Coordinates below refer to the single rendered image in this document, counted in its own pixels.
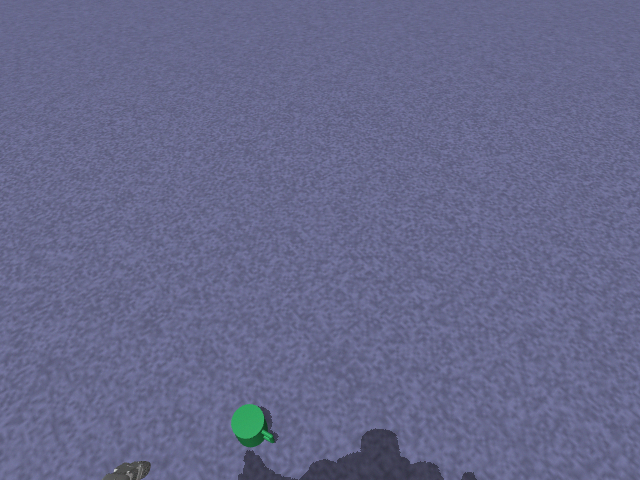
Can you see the left robot hand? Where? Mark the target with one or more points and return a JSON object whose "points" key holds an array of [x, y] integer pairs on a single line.
{"points": [[133, 471]]}

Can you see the mug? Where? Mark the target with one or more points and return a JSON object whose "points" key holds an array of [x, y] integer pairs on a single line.
{"points": [[250, 427]]}

